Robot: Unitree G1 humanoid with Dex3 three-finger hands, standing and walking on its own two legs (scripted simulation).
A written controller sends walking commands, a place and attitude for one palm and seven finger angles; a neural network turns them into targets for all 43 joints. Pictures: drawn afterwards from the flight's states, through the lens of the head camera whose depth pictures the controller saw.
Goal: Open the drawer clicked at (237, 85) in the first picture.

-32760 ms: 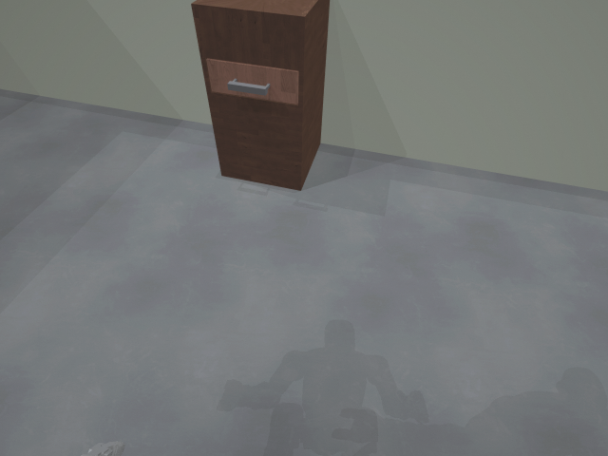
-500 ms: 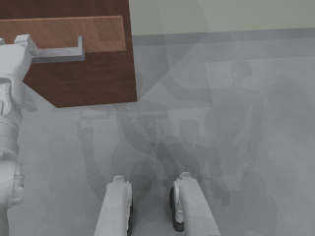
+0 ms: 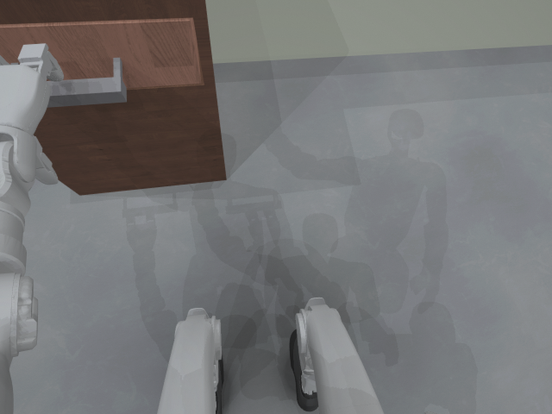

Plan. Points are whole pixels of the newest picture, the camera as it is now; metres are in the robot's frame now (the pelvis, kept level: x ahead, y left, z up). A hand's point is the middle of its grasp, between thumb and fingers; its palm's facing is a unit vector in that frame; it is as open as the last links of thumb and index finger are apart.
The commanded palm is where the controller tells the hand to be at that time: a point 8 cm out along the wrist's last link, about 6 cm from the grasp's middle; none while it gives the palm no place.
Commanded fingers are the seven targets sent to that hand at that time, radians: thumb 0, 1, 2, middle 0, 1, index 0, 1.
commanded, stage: lower the fingers behind the handle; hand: left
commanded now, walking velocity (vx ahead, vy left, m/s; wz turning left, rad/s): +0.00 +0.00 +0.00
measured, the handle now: (67, 80) +0.60 +0.30 -0.05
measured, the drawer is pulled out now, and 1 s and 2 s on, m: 0.00 0.00 0.00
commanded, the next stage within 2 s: lift the hand off the handle in 1.10 s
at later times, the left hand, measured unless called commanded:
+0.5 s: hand (40, 119) +0.52 +0.31 -0.03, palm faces +0.02 +0.02 -1.00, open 13.4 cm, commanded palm +0.51 +0.29 -0.01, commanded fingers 0.00 -0.50 0.30 -0.30 -1.20 -0.30 -1.20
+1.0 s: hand (39, 117) +0.52 +0.31 -0.03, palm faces +0.00 +0.03 -1.00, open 13.4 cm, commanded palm +0.52 +0.29 -0.02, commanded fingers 0.00 -0.50 0.30 -0.30 -1.20 -0.30 -1.20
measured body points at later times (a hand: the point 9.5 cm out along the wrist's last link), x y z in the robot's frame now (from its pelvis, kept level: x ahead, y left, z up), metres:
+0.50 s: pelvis -0.02 +0.00 -0.03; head +0.19 +0.03 +0.37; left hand +0.51 +0.31 +0.02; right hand +0.03 -0.28 -0.15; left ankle +0.03 +0.12 -0.56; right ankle +0.06 -0.14 -0.56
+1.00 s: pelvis -0.04 +0.00 -0.06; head +0.18 +0.03 +0.33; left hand +0.52 +0.31 +0.02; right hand +0.00 -0.27 -0.18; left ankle +0.03 +0.12 -0.56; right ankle +0.06 -0.14 -0.56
